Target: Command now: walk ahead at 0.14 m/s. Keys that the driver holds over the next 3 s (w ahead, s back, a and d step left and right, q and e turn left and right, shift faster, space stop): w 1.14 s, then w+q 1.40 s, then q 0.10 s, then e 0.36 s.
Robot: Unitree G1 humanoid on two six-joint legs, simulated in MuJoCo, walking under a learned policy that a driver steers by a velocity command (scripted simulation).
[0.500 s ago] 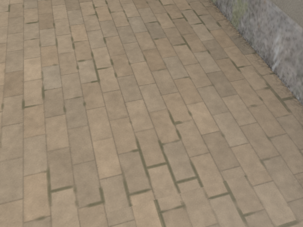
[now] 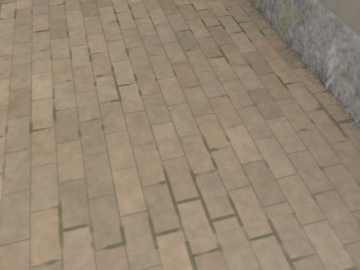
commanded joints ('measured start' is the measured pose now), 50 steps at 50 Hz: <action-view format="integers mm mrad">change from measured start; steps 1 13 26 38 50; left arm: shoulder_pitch -3 491 463 41 -336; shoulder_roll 143 69 182 -9 32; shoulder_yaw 45 -12 -70 -51 -12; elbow -54 140 120 -125 -229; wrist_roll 33 133 40 76 48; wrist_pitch -3 -16 -62 7 5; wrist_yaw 22 2 -21 12 -3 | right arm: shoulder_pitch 137 -83 -453 -162 174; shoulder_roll -173 -75 -20 35 -132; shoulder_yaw -49 -34 80 68 21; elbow -4 -54 -283 45 62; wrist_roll -43 -29 -35 -39 -29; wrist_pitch -6 -48 55 -64 -98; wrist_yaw -27 -17 29 -39 -2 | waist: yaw -35 114 20 84 -68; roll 92 -41 -173 -52 78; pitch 121 135 26 -62 50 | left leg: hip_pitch -90 -1164 -701 -299 107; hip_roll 100 -134 -74 142 157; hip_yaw -146 -264 173 -445 -118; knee -239 1655 763 -152 -367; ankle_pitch -322 19 -123 -49 545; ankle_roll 173 257 124 269 256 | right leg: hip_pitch -107 505 144 -734 -434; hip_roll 13 -375 -269 -1 -55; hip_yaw -8 511 60 258 -4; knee -55 -293 -423 1265 130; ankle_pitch -300 43 1068 182 328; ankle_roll -91 -347 -283 -209 -15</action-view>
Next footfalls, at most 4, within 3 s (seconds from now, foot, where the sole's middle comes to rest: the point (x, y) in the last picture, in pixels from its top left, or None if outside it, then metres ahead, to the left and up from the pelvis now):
0.56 left None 0.35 0.09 -0.61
1.12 right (225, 205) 0.69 -0.14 -0.61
1.70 left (161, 144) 0.98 0.10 -0.61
2.16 right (179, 93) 1.30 0.03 -0.61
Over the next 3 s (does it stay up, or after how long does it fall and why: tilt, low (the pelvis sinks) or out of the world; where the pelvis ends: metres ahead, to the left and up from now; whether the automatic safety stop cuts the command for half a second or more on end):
stays up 1.31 0.31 0.17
